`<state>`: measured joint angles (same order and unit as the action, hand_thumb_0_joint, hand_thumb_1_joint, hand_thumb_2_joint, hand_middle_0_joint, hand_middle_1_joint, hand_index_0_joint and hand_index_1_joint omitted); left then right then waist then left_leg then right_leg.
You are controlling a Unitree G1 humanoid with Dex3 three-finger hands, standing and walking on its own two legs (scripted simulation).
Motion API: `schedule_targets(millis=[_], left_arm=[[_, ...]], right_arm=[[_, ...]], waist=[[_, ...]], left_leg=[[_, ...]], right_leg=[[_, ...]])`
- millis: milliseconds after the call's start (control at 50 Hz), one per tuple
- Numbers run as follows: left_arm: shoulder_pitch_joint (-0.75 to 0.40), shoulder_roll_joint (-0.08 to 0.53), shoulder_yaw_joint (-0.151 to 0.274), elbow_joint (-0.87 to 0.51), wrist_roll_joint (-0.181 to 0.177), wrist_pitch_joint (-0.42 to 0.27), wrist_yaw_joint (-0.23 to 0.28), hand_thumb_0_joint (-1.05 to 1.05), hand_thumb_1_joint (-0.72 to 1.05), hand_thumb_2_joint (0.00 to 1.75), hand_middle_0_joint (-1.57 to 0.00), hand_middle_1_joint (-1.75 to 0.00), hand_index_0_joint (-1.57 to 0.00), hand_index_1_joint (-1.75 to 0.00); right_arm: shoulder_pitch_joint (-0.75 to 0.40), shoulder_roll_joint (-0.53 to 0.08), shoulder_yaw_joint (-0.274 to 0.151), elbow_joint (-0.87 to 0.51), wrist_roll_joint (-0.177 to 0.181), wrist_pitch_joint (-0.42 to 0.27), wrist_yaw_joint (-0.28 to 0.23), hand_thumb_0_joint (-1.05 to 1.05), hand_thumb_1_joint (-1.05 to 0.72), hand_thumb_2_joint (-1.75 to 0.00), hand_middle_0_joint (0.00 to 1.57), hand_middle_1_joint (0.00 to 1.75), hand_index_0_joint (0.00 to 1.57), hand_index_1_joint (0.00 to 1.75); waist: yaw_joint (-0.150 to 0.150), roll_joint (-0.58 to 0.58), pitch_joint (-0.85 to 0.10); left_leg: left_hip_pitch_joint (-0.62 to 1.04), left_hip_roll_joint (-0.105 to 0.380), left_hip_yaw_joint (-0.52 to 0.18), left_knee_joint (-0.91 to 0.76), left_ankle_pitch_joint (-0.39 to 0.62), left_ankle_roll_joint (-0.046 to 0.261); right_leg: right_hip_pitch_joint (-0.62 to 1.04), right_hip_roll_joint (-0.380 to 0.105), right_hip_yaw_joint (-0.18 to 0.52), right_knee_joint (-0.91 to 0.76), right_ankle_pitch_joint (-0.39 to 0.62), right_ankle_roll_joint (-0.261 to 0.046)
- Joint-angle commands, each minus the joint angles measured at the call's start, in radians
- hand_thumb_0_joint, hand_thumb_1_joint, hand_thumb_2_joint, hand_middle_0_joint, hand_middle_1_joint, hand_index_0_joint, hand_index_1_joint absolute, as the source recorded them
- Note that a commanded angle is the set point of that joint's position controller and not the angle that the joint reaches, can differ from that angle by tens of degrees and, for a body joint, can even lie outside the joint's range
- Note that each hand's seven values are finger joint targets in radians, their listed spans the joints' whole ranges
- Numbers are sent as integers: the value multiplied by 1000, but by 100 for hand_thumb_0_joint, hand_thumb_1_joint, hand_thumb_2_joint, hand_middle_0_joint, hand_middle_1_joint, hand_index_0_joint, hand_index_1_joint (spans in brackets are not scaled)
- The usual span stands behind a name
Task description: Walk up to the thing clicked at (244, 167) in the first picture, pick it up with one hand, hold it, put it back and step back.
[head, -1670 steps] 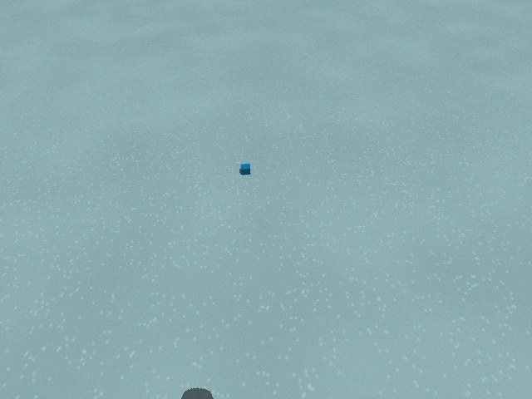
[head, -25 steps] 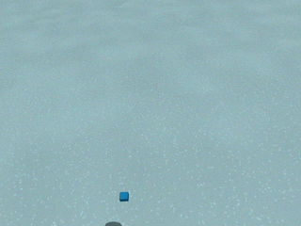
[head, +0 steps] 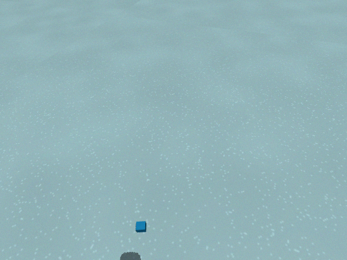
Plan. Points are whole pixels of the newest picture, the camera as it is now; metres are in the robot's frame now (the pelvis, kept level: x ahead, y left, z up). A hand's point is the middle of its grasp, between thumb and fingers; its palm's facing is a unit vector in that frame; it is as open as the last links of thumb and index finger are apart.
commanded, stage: stand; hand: left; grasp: from above
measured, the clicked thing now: (141, 226) +0.45 +0.24 -0.76
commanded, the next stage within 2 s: step back in 0.90 s
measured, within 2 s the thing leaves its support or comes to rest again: neither
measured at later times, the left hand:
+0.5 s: hand out of the picture +0.07 +0.25 -0.16, palm faces +0.02 -0.94 -0.34, open 7.4 cm
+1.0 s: hand out of the picture +0.07 +0.25 -0.16, palm faces +0.03 -0.93 -0.36, open 7.4 cm
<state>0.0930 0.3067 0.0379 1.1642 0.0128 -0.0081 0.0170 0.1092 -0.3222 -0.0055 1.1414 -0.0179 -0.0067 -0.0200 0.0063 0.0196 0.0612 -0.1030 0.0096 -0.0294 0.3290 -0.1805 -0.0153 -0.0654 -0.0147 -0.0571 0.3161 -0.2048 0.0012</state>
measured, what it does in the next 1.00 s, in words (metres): stands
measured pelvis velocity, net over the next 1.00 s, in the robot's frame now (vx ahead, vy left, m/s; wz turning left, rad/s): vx -0.02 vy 0.00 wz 0.00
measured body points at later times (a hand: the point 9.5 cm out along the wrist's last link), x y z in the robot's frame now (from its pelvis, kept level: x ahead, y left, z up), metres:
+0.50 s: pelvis +0.00 +0.00 +0.00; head +0.00 -0.01 +0.45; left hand +0.07 +0.29 -0.13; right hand +0.07 -0.30 -0.14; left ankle +0.00 +0.13 -0.75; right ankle -0.02 -0.12 -0.75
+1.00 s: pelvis -0.02 +0.00 -0.01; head +0.02 -0.01 +0.44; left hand +0.07 +0.30 -0.13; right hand +0.07 -0.31 -0.14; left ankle +0.00 +0.13 -0.75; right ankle -0.02 -0.12 -0.75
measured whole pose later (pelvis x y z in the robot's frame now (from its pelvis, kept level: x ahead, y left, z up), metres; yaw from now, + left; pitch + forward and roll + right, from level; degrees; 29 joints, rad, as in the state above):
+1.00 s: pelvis -0.02 +0.00 -0.01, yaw +0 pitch -2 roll -1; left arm 0.09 0.34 0.06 1.09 -0.01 -0.01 0.01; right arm 0.09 -0.36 -0.01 1.08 0.00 0.01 0.00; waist -0.01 0.03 0.11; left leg -0.20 0.02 -0.04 0.46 -0.21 -0.01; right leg -0.14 0.00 -0.06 0.40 -0.22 -0.01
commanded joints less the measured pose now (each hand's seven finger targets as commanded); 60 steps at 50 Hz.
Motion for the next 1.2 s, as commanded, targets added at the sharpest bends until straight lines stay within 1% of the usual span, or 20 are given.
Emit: schedule_targets(millis=[0,160,240,340,420,520,860,880,900,920,960,980,1000,1020,1040,1080,1120,1140,1160,1180], left_arm=[[-31,206,35,-57,2,-17,11,0,90,90,-20,-30,-20,-30],[-39,210,34,-63,1,-17,7,0,90,90,-20,-30,-20,-30],[-45,217,34,-64,2,-15,6,0,90,90,-20,-30,-20,-30],[-35,219,30,-68,2,-20,3,0,90,90,-20,-30,-20,-30],[-35,224,31,-65,2,-20,2,0,90,90,-20,-30,-20,-30],[-34,221,28,-73,2,-23,1,0,90,90,-20,-30,-20,-30],[-15,228,22,-75,-3,-26,0,0,90,90,-20,-30,-20,-30],[-9,307,71,-95,-19,-17,4,0,90,90,-20,-30,-20,-30],[4,308,76,-109,-23,-13,9,0,90,90,-20,-30,-20,-30],[8,303,78,-123,-25,-10,10,0,90,90,-20,-30,-20,-30],[-1,317,88,-157,-21,-5,12,0,90,90,-20,-30,-20,-30],[-39,320,90,-186,-14,0,12,0,90,90,-20,-30,-20,-30],[-74,325,93,-213,-6,2,13,0,90,90,-20,-30,-20,-30],[-85,324,95,-240,6,1,13,0,90,90,-20,-30,-20,-30],[-89,320,95,-258,13,4,13,0,90,90,-20,-30,-20,-30],[-147,320,93,-291,16,8,13,0,90,90,-20,-30,-20,-30],[-124,294,83,-301,11,20,10,0,90,90,-20,-30,-20,-30],[-112,293,80,-311,4,28,9,0,90,90,-20,-30,-20,-30],[-97,260,74,-320,-11,38,6,0,90,90,-20,-30,-20,-30],[-96,227,70,-335,-20,45,10,0,90,90,-20,-30,-20,-30]], right_arm=[[-34,-191,-37,-53,0,-23,-10,0,-90,-90,20,30,20,30],[-36,-194,-33,-55,1,-26,-9,0,-90,-90,20,30,20,30],[-37,-196,-35,-52,1,-24,-7,0,-90,-90,20,30,20,30],[-39,-201,-34,-55,2,-25,-4,0,-90,-90,20,30,20,30],[-37,-199,-34,-51,2,-23,-1,0,-90,-90,20,30,20,30],[-39,-206,-34,-53,2,-25,0,0,-90,-90,20,30,20,30],[-27,-216,-27,-53,5,-26,1,0,-90,-90,20,30,20,30],[-64,-262,-47,-86,12,-8,9,0,-90,-90,20,30,20,30],[-43,-237,-44,-102,20,-1,8,0,-90,-90,20,30,20,30],[-37,-230,-44,-114,23,3,10,0,-90,-90,20,30,20,30],[-20,-219,-52,-137,28,16,11,0,-90,-90,20,30,20,30],[1,-222,-60,-144,24,25,13,0,-90,-90,20,30,20,30],[17,-227,-69,-153,20,36,15,0,-90,-90,20,30,20,30],[37,-228,-75,-163,16,44,18,0,-90,-90,20,30,20,30],[58,-230,-77,-176,16,48,22,0,-90,-90,20,30,20,30],[95,-237,-87,-190,19,48,26,0,-90,-90,20,30,20,30],[84,-235,-90,-201,14,36,25,0,-90,-90,20,30,20,30],[97,-228,-90,-209,8,28,21,0,-90,-90,20,30,20,30],[72,-268,-100,-219,-6,23,17,0,-90,-90,20,30,20,30],[73,-326,-115,-230,-17,17,14,0,-90,-90,20,30,20,30]], waist=[[3,-14,-90],[0,-13,-92],[-2,-25,-75],[-2,-22,-76],[-5,-28,-57],[-1,-8,-71],[-3,-12,-84],[0,-37,21],[-6,-54,-11],[-6,-57,-15],[-14,-94,-63],[-25,-144,-82],[-30,-184,-86],[-30,-187,-96],[-37,-182,-102],[-63,-198,-115],[-40,-147,-117],[-48,-109,-106],[-30,30,-97],[-35,160,-99]], left_leg=[[12,110,-78,-31,238,34],[11,114,-73,-35,252,33],[-5,112,-79,-54,187,30],[0,111,-76,-50,186,33],[-7,108,-81,-65,107,31],[-6,116,-81,-55,169,33],[4,115,-77,-52,192,32],[-89,93,-76,71,340,59],[-101,80,-52,119,364,58],[-105,59,-34,159,323,54],[-109,11,-5,280,233,47],[-119,-23,10,362,53,45],[-134,-50,2,471,-200,51],[-155,-47,-25,554,-317,58],[-165,-31,-40,555,-341,65],[-161,-8,-60,528,-291,77],[-156,-15,-10,337,-126,70],[-144,14,-14,176,136,67],[-122,102,-133,100,385,94],[-29,212,-305,74,622,147]], right_leg=[[23,-119,96,-43,207,-11],[28,-121,99,-41,219,-12],[11,-115,95,-52,141,-13],[7,-120,103,-58,159,-15],[-20,-115,102,-70,78,-13],[1,-121,105,-59,137,-18],[7,-123,108,-52,184,-18],[-46,-114,120,28,373,-23],[-25,-123,119,54,442,-42],[-35,-138,131,54,458,-60],[-49,-199,177,46,494,-128],[-80,-254,226,23,456,-174],[-119,-312,269,11,430,-220],[-133,-342,281,36,440,-252],[-147,-345,267,64,438,-257],[-161,-319,225,119,423,-220],[-122,-237,158,227,395,-161],[-117,-187,127,293,333,-114],[-165,-77,71,423,210,-65],[-307,69,74,564,-109,-31]])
